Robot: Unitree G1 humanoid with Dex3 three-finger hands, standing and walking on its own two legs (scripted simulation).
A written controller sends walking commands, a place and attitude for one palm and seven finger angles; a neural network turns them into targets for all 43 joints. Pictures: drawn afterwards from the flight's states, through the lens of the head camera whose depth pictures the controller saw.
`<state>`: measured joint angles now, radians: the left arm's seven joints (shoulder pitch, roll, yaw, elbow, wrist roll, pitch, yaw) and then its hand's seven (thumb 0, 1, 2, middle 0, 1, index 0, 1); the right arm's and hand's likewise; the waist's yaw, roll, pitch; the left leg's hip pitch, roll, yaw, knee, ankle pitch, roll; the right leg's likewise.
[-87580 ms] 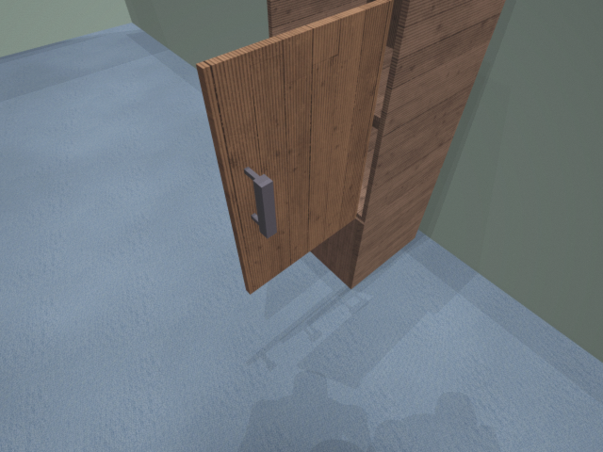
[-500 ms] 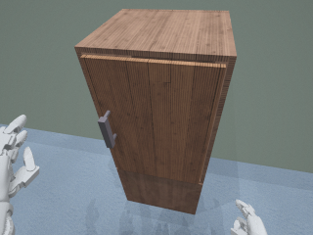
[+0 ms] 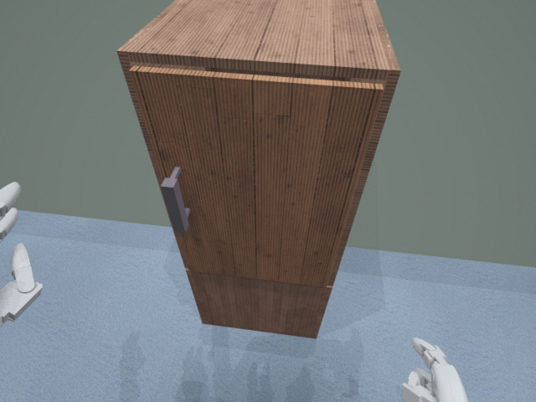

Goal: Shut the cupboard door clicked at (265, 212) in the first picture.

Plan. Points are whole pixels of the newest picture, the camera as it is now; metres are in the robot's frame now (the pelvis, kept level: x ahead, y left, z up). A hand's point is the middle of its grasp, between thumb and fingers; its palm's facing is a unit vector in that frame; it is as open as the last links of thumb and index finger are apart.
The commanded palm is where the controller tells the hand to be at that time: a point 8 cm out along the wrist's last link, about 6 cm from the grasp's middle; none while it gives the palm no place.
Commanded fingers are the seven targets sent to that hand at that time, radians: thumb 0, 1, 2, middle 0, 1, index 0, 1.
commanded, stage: step back with the hand held close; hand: left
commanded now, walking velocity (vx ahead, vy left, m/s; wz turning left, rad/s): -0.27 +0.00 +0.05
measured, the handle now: (179, 200) +0.50 +0.22 -0.02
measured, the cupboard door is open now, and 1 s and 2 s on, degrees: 0 0 0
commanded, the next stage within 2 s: stop stepping back and stand still in 0.66 s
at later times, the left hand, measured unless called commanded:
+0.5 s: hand out of the picture +0.09 +0.29 +0.16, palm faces +0.51 -0.77 -0.40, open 7.4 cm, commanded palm +0.03 +0.33 +0.18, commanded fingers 0.00 0.90 0.90 -0.20 -0.30 -0.20 -0.30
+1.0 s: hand out of the picture -0.01 +0.32 +0.17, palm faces +0.42 -0.83 -0.36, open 7.4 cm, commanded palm -0.09 +0.35 +0.18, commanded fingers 0.00 0.90 0.90 -0.20 -0.30 -0.20 -0.30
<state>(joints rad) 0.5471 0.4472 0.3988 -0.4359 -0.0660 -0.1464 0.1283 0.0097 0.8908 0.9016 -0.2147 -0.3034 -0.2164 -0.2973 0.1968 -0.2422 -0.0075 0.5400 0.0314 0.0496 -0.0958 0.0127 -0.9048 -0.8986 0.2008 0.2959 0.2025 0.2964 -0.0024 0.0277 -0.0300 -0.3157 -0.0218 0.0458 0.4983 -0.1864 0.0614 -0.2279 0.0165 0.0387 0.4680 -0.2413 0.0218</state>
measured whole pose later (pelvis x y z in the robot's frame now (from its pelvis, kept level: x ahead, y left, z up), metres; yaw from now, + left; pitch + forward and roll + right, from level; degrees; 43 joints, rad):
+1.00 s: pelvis -0.23 +0.04 -0.01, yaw +0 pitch -2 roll -4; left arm 0.47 0.46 0.45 -0.50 -0.08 -0.15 0.14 0.01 0.89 0.90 -0.21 -0.30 -0.21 -0.30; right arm 0.23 -0.16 0.01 0.63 0.00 -0.10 -0.06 0.01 -0.90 -0.90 0.20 0.30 0.21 0.30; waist -0.05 -0.03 -0.02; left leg -0.44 -0.01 0.03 0.44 -0.08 0.00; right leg -0.22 0.10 -0.01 0.67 -0.54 -0.02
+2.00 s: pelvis -0.29 +0.09 +0.00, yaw -2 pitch -1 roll +0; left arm 0.53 0.44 0.43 -0.48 -0.04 -0.21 0.16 0.01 0.89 0.90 -0.21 -0.30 -0.22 -0.30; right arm 0.19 -0.22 -0.01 0.61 0.02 -0.09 -0.08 0.01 -0.91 -0.90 0.20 0.30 0.20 0.30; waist 0.00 -0.02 0.01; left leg -0.27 0.06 0.06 0.54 -0.26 -0.02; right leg -0.18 0.01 -0.09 0.52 -0.33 -0.04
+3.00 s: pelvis -0.32 +0.13 +0.00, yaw -2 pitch -1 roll +0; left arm 0.26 0.26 0.01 0.66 0.03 0.05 0.00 0.00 0.91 0.90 -0.20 -0.30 -0.20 -0.29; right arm 0.14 -0.30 0.01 0.85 -0.02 0.00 0.01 0.01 -0.90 -0.90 0.20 0.30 0.20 0.30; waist -0.02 0.04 0.00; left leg -0.31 0.00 0.09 0.54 -0.21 0.04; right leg -0.24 -0.04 -0.07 0.56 -0.31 0.01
